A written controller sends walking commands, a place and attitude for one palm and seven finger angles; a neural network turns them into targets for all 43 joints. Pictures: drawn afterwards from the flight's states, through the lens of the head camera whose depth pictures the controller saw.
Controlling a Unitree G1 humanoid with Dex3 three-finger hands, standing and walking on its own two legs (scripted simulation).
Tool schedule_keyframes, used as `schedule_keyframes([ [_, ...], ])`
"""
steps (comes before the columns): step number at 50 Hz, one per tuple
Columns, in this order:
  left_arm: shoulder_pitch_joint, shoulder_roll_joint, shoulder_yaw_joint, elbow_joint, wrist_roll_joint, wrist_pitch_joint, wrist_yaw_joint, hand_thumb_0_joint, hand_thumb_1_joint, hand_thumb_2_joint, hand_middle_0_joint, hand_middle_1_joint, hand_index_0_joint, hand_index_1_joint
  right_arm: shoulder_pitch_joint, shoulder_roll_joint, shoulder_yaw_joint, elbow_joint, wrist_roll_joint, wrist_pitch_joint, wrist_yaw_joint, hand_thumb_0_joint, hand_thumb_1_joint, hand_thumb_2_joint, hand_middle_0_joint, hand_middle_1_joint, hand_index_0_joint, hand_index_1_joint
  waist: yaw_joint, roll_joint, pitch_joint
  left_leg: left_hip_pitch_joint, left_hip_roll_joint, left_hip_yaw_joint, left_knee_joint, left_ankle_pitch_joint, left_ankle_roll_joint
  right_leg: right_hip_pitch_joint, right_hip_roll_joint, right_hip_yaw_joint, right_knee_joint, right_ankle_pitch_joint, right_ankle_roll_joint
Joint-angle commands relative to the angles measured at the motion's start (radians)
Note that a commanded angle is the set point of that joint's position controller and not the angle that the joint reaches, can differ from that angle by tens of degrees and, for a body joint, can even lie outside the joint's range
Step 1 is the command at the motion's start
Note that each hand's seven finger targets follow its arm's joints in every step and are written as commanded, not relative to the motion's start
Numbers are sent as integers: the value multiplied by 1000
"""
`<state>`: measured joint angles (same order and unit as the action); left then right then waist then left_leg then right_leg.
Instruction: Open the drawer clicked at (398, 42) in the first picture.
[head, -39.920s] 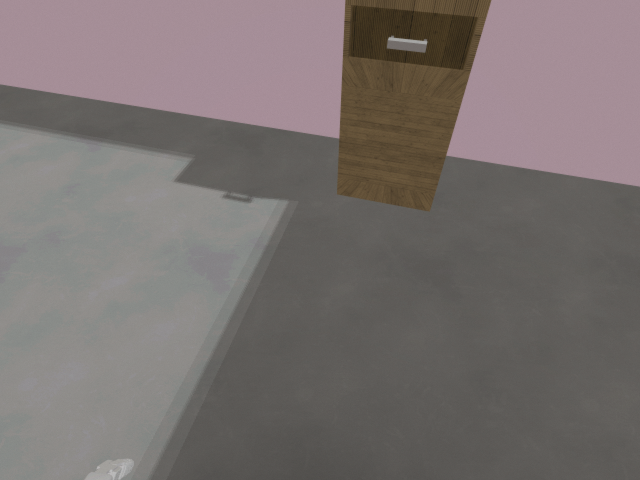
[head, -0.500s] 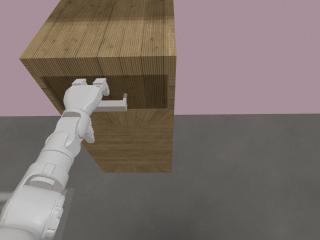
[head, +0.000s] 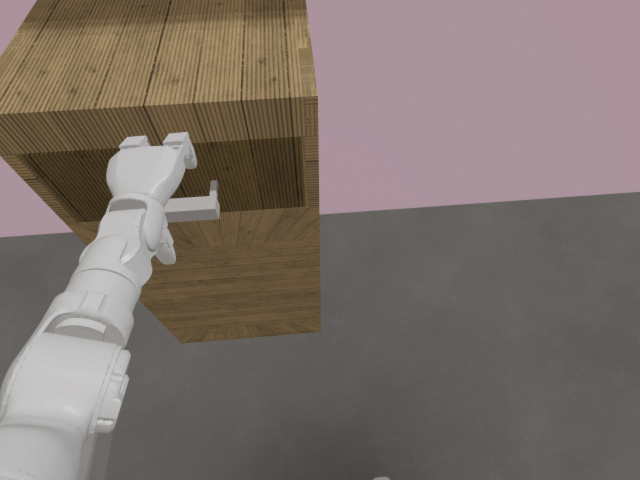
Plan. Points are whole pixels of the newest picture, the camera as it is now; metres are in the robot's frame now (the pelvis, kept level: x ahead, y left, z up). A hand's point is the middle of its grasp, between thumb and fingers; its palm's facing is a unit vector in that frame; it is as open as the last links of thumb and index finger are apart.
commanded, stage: move the hooked fingers above the handle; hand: left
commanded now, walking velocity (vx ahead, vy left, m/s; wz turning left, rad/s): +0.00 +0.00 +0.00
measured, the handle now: (178, 199) +0.53 +0.20 -0.01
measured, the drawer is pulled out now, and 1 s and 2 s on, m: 0.00 0.00 0.00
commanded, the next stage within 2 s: lower the fingers behind the handle in 0.52 s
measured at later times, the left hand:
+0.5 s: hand (158, 206) +0.46 +0.20 +0.06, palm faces -0.03 -0.04 -1.00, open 13.9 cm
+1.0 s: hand (166, 215) +0.47 +0.20 +0.03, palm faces -0.06 -0.03 -1.00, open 13.9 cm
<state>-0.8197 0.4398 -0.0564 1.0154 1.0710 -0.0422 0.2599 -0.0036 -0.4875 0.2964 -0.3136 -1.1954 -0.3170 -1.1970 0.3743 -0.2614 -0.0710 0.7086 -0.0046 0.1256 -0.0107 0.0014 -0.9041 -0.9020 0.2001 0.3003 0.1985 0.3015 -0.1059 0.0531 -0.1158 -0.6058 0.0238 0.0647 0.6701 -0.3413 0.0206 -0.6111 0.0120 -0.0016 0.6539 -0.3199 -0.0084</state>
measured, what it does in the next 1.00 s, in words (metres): stands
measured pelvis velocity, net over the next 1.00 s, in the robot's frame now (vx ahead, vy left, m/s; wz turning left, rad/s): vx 0.00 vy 0.00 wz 0.01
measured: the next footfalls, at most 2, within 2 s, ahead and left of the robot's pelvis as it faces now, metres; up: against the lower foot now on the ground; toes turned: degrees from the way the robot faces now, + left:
none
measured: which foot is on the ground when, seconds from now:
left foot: down 0.00-1.00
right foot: down 0.00-1.00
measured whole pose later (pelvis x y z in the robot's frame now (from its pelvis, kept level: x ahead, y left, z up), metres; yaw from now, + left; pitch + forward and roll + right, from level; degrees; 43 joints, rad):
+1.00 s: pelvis +0.00 +0.00 -0.01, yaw +1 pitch +17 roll +0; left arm -0.81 0.44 -0.05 1.05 1.09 -0.07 0.32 0.00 -0.49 0.30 -0.31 -1.20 -0.32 -1.20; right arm 0.35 -0.26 -0.06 0.71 -0.01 0.11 -0.02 0.00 -0.90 -0.90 0.20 0.30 0.20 0.30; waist -0.11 0.05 -0.12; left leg -0.66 0.02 0.05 0.71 -0.35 0.02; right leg -0.66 0.01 -0.01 0.70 -0.33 -0.01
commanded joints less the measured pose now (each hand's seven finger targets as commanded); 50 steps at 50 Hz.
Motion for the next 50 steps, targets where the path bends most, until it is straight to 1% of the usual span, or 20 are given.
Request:
schedule_keyframes([
  [1, -425, 236, 60, -226, 2, -8, 52, 0, -500, 300, -300, -1200, -300, -1200, 74, -145, -53, -80, -4, -17, -10, 0, -900, -900, 200, 300, 200, 300, 18, -18, -418, 248, -34, -27, -34, 448, 25, 211, 33, -14, -45, 388, -26],
  [2, -429, 213, 43, -233, -1, -7, 55, 0, -500, 300, -300, -1200, -300, -1200, 74, -144, -53, -79, -4, -18, -7, 0, -900, -900, 200, 300, 200, 300, 17, -7, -419, 260, -34, -30, -37, 445, 24, 202, 34, -17, -49, 374, -27],
  [5, -449, 252, 72, -243, 2, -6, 69, 0, -500, 300, -300, -1200, -300, -1200, 71, -144, -52, -73, -5, -17, -9, 0, -900, -900, 200, 300, 200, 300, 16, -5, -424, 263, -35, -30, -36, 448, 26, 210, 33, -13, -49, 382, -27],
  [8, -430, 246, 69, -241, 3, 2, 72, 0, -500, 300, -300, -1200, -300, -1200, 60, -142, -50, -74, -3, -17, -8, 0, -900, -900, 200, 300, 200, 300, 24, -3, -414, 263, -36, -29, -42, 440, 23, 213, 33, -17, -50, 372, -29],
  [11, -419, 197, 32, -232, -5, 12, 63, 0, -500, 300, -300, -1200, -300, -1200, 54, -140, -51, -74, -2, -16, -5, 0, -900, -900, 200, 300, 200, 300, 16, -12, -399, 282, -35, -29, -43, 458, 24, 205, 33, -20, -57, 383, -28],
  [13, -414, 186, 20, -209, -10, 21, 52, 0, -500, 300, -300, -1200, -300, -1200, 47, -141, -48, -76, 2, -14, -7, 0, -900, -900, 200, 300, 200, 300, 7, -52, -361, 262, -36, -29, -50, 416, 26, 203, 32, -20, -67, 363, -25],
  [14, -427, 193, 26, -230, -12, 13, 46, 0, -500, 300, -300, -1200, -300, -1200, 46, -141, -48, -79, 2, -14, -9, 0, -900, -900, 200, 300, 200, 300, 12, -42, -381, 271, -37, -28, -49, 430, 25, 217, 29, -16, -67, 372, -27],
  [17, -448, 184, 7, -225, -9, 9, 36, 0, -500, 300, -300, -1200, -300, -1200, 39, -141, -44, -80, 4, -14, -13, 0, -900, -900, 200, 300, 200, 300, 0, -46, -347, 263, -40, -28, -52, 388, 27, 194, 28, -15, -73, 348, -24],
  [19, -451, 200, 23, -243, -11, -8, 33, 0, -500, 300, -300, -1200, -300, -1200, 38, -140, -44, -86, 1, -16, -16, 0, -900, -900, 200, 300, 200, 300, 7, -46, -373, 269, -41, -32, -48, 408, 27, 212, 26, -13, -67, 361, -27],
  [20, -455, 207, 29, -273, -9, -18, 35, 0, -500, 300, -300, -1200, -300, -1200, 40, -137, -45, -90, 0, -17, -16, 0, -900, -900, 200, 300, 200, 300, 18, -5, -411, 292, -41, -36, -43, 435, 25, 211, 25, -12, -55, 369, -28],
  [21, -454, 173, 6, -274, -7, -21, 38, 0, -500, 300, -300, -1200, -300, -1200, 36, -132, -48, -89, -4, -17, -14, 0, -900, -900, 200, 300, 200, 300, 11, -8, -410, 306, -40, -34, -36, 451, 25, 199, 27, -15, -54, 376, -27],
  [25, -423, 200, 37, -243, -8, -12, 53, 0, -500, 300, -300, -1200, -300, -1200, 32, -135, -44, -89, -3, -15, -8, 0, -900, -900, 200, 300, 200, 300, 24, -28, -390, 276, -41, -35, -36, 448, 22, 205, 29, -18, -48, 376, -29],
  [29, -463, 203, 25, -213, 5, 16, 62, 0, -500, 300, -300, -1200, -300, -1200, 21, -137, -39, -89, 2, -14, -13, 0, -900, -900, 200, 300, 200, 300, 7, -35, -350, 238, -44, -32, -45, 380, 22, 187, 27, -18, -57, 329, -29],
  [34, -462, 169, 0, -187, -11, 14, 44, 0, -500, 300, -300, -1200, -300, -1200, 42, -138, -42, -84, -2, -21, -18, 0, -900, -900, 200, 300, 200, 300, -7, -46, -394, 255, -47, -31, -31, 386, 26, 195, 27, -11, -59, 350, -25],
  [36, -447, 189, 15, -161, -7, 6, 37, 0, -500, 300, -300, -1200, -300, -1200, 51, -142, -41, -77, -1, -22, -20, 0, -900, -900, 200, 300, 200, 300, -7, -57, -375, 235, -44, -33, -29, 377, 26, 183, 27, -11, -53, 350, -23],
  [38, -441, 184, 17, -193, -6, -13, 38, 0, -500, 300, -300, -1200, -300, -1200, 55, -139, -45, -79, -5, -24, -18, 0, -900, -900, 200, 300, 200, 300, 4, -25, -397, 244, -44, -29, -22, 399, 25, 185, 27, -10, -48, 366, -25],
  [40, -405, 237, 65, -181, 0, -29, 46, 0, -500, 300, -300, -1200, -300, -1200, 62, -140, -44, -79, -7, -22, -17, 0, -900, -900, 200, 300, 200, 300, 19, -35, -413, 213, -46, -30, -15, 408, 24, 211, 26, -7, -32, 388, -26],
  [43, -406, 222, 51, -154, 9, -25, 72, 0, -500, 300, -300, -1200, -300, -1200, 62, -142, -42, -74, -6, -23, -18, 0, -900, -900, 200, 300, 200, 300, 4, -47, -359, 167, -47, -23, -12, 351, 25, 171, 28, -7, -37, 346, -24],
  [45, -432, 275, 86, -167, 20, -26, 92, 0, -500, 300, -300, -1200, -300, -1200, 68, -145, -43, -72, -7, -26, -20, 0, -900, -900, 200, 300, 200, 300, 8, -36, -403, 155, -48, -25, -5, 350, 26, 186, 26, -2, -24, 348, -24],
  [50, -468, 236, 54, -149, 17, -17, 116, 0, -500, 300, -300, -1200, -300, -1200, 87, -145, -48, -57, -11, -35, -18, 0, -900, -900, 200, 300, 200, 300, -18, -18, -430, 162, -47, -28, 17, 351, 26, 154, 30, -5, -15, 346, -22],
])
